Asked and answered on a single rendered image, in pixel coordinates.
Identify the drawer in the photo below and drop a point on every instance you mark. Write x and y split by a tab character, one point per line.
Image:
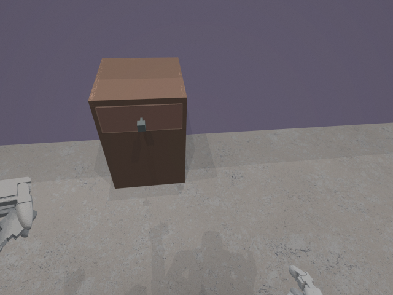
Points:
124	118

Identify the robot right hand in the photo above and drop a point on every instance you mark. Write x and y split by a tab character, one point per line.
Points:
305	283

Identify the handle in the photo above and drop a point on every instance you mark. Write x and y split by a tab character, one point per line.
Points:
141	125

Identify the robot left hand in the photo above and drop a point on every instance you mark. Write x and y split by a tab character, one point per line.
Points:
16	206

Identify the cabinet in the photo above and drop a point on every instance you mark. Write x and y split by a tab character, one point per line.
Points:
149	158

